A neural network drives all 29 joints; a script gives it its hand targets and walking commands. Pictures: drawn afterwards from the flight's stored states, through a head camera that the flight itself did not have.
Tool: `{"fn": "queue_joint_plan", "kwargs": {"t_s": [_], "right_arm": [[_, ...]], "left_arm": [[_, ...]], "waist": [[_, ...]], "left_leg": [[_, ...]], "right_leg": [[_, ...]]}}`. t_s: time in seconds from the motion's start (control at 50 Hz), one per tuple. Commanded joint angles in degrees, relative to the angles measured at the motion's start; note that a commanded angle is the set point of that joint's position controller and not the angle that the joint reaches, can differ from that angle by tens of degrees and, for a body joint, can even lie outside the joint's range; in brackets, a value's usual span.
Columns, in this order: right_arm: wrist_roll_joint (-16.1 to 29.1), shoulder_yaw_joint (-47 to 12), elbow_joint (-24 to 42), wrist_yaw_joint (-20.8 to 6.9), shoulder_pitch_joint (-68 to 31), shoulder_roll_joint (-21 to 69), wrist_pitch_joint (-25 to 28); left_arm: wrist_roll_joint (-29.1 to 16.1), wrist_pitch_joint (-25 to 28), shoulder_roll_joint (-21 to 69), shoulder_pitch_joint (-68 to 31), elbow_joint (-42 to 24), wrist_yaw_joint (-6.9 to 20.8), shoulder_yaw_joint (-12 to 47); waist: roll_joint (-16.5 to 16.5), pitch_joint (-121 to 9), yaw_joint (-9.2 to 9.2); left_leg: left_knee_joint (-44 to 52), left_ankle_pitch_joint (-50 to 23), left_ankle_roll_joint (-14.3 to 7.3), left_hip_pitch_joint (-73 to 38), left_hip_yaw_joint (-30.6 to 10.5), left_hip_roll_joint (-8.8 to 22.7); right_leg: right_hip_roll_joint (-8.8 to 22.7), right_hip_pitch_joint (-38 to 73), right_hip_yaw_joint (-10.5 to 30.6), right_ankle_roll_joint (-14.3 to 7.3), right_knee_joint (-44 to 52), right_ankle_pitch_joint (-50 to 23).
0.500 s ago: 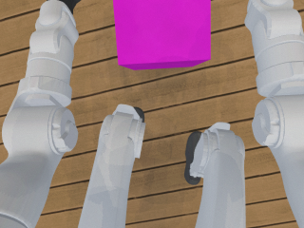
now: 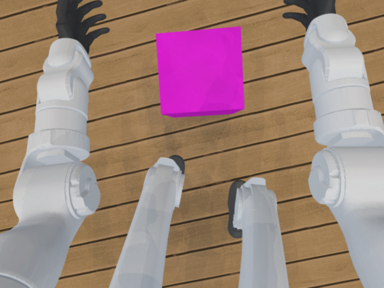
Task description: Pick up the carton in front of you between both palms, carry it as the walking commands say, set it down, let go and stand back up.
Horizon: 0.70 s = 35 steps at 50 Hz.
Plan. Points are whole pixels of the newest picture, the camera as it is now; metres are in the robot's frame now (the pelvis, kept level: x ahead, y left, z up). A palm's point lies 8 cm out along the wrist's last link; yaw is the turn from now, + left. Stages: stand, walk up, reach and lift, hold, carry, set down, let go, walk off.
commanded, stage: set down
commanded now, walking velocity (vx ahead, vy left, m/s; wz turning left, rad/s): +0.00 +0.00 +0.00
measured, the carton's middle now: (200, 80) +0.51 +0.08 -0.42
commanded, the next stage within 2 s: let go in 0.20 s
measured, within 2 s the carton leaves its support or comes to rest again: neither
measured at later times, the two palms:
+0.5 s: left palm (21, 52) +0.42 +0.27 +0.02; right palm (377, 50) +0.49 -0.13 +0.02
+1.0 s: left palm out of the picture +0.27 +0.25 +0.14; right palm out of the picture +0.34 -0.20 +0.13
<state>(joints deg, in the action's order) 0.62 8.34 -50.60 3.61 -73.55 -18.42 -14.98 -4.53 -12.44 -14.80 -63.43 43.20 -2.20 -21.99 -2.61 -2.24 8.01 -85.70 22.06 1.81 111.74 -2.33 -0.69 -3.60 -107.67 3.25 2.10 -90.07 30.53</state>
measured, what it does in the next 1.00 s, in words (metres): rises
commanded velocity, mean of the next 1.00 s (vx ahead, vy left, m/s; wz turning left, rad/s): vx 0.00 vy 0.00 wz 0.00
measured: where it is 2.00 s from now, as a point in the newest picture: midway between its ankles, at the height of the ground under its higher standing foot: (203, 205)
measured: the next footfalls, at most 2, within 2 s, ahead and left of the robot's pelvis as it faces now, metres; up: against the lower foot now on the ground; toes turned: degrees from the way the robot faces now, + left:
none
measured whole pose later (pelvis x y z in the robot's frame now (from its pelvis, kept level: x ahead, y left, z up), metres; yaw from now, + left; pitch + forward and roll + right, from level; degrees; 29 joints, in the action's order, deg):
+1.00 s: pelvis +0.10 +0.01 +0.22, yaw +1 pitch +13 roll +0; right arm -3.5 6.7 -30.9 0.6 -0.2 -9.3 0.4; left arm -1.1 0.0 -10.8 7.6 24.6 4.2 -2.6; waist 1.4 0.6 4.1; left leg -30.7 12.3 0.3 31.1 -2.7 -1.2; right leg -0.5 -26.2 4.1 1.2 -31.3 17.9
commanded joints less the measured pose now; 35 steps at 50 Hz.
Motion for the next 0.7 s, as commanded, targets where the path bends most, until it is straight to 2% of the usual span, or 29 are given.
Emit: {"fn": "queue_joint_plan", "kwargs": {"t_s": [0.0, 0.16, 0.24, 0.32, 0.4, 0.46, 0.52, 0.6, 0.68], "right_arm": [[-0.80, 1.42, 5.80, -0.57, -14.70, -4.42, 1.40], [-2.77, 3.58, 3.72, -1.82, -11.69, -3.25, 2.77], [-5.09, 5.10, 3.72, -1.78, -7.60, -1.34, 3.32], [-7.99, 6.32, 8.02, -0.02, 1.86, 2.56, 3.42], [-9.63, 6.53, 16.35, 2.59, 13.90, 7.14, 3.96], [-9.06, 5.59, 22.30, 3.55, 20.75, 8.41, 5.11], [-8.17, 4.57, 25.04, 3.34, 27.36, 8.33, 6.60], [-7.06, 3.22, 24.02, 1.68, 37.41, 8.11, 9.03], [-6.35, 2.30, 22.37, 0.20, 47.80, 7.58, 11.40]], "left_arm": [[1.07, 1.38, -7.17, -10.27, -6.36, 0.53, -1.11], [3.81, 2.64, -5.39, -7.80, -5.56, 1.77, -2.62], [5.73, 3.28, -4.23, -4.57, -5.41, 2.96, -2.70], [8.54, 3.75, -4.21, 3.88, -7.89, 5.09, -1.89], [10.65, 4.29, -5.17, 14.09, -12.17, 7.47, 0.94], [10.51, 5.05, -5.68, 19.98, -15.18, 8.63, 3.34], [9.31, 6.03, -5.01, 26.57, -16.42, 9.33, 5.99], [7.31, 7.88, -3.34, 36.32, -16.21, 9.73, 9.22], [5.60, 9.87, -2.17, 45.73, -16.97, 9.11, 11.81]], "waist": [[-4.12, -62.22, 3.09], [-3.16, -57.68, 2.94], [-2.85, -57.61, 2.03], [-2.37, -60.97, 1.41], [-1.19, -60.11, 0.66], [0.68, -54.58, 0.33], [2.22, -47.56, -0.31], [3.36, -40.53, -1.33], [4.39, -35.92, -2.53]], "left_leg": [[8.54, -25.04, 1.74, -45.33, 8.49, -2.89], [17.54, -26.37, 1.75, -51.08, 8.03, -2.65], [21.23, -26.94, 1.60, -54.96, 7.82, -2.51], [24.91, -31.13, 0.99, -62.22, 7.53, -2.67], [29.07, -33.76, -0.16, -71.31, 6.36, -2.81], [32.50, -32.98, -0.73, -78.23, 5.27, -2.50], [35.90, -31.03, -0.86, -83.56, 3.94, -1.79], [39.77, -30.52, -0.70, -89.69, 2.03, -0.82], [43.08, -33.47, -0.15, -96.52, 0.15, -0.28]], "right_leg": [[-3.32, 28.44, -6.67, 0.60, 12.66, -15.50], [-2.95, 33.52, -5.84, 0.93, 22.27, -17.59], [-2.78, 37.85, -5.55, 1.28, 26.63, -19.35], [-2.88, 45.60, -5.12, 1.81, 31.17, -24.71], [-2.94, 51.44, -4.69, 2.20, 36.32, -27.42], [-2.77, 51.39, -4.86, 2.16, 40.47, -24.34], [-2.43, 50.63, -5.26, 1.78, 44.10, -20.31], [-1.87, 51.65, -5.37, 0.89, 47.50, -17.67], [-1.59, 54.68, -5.04, 0.10, 50.77, -17.74]]}}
